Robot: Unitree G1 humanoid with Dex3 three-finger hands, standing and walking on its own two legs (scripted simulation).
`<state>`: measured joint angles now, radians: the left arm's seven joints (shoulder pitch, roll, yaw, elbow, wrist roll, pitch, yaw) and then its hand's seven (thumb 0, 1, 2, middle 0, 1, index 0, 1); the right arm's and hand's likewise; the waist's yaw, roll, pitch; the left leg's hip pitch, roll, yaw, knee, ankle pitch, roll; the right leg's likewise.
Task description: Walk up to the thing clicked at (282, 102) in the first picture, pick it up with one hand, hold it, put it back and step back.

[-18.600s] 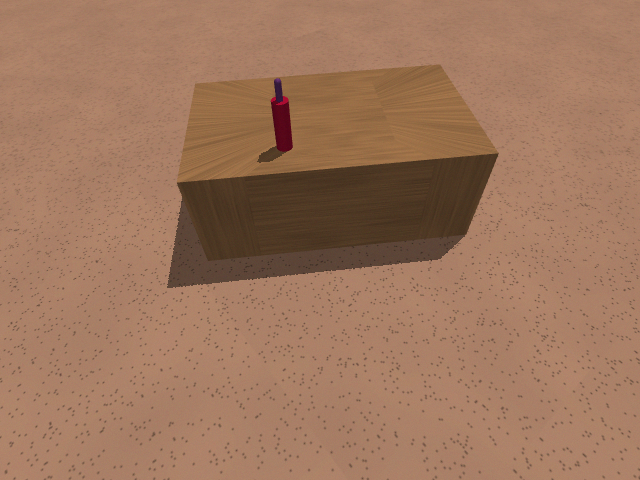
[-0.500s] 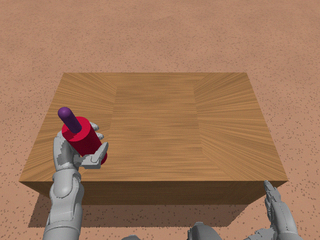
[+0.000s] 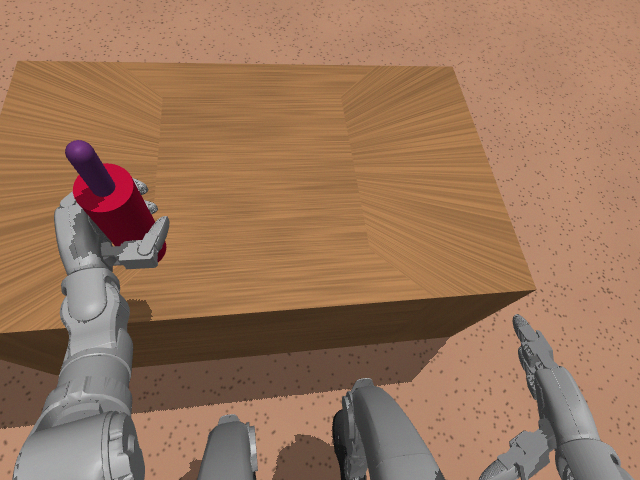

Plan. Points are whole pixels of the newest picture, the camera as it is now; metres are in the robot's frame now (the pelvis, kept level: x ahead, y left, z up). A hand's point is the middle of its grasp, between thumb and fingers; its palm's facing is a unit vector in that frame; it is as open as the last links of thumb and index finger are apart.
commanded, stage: crouch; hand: left
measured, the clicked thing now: (119, 210) +0.44 +0.19 +0.04
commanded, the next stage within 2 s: lower in 0.64 s
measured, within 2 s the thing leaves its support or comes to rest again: neither
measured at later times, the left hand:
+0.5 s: hand (147, 216) +0.48 +0.19 -0.06, palm faces +0.19 -0.98 -0.01, open 7.7 cm
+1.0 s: hand (155, 223) +0.49 +0.19 -0.10, palm faces +0.18 -0.98 -0.03, open 7.7 cm
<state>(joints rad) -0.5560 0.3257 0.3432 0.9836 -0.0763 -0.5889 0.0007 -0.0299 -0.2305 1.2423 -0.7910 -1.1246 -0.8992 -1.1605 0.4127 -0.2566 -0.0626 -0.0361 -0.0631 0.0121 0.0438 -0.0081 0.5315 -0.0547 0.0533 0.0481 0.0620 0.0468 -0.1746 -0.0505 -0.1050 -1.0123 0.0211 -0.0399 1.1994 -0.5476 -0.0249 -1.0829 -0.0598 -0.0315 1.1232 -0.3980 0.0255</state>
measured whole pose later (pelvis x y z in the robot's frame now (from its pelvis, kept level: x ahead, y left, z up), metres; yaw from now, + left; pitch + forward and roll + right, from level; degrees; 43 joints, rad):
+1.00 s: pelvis -0.01 +0.00 -0.06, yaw -1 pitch +30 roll -3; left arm -0.74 0.52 0.47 1.21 0.00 -0.64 0.01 -0.03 -0.23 1.24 -0.80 -1.12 -0.90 -1.15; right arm 0.42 -0.29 -0.05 -0.26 -0.07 0.00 0.08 -0.01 0.52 -0.06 0.06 0.05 0.07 0.05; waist -0.33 -0.04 -0.14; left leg -1.37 0.03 -0.07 1.47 -0.63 -0.03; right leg -1.42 -0.05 -0.05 1.36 -0.46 0.02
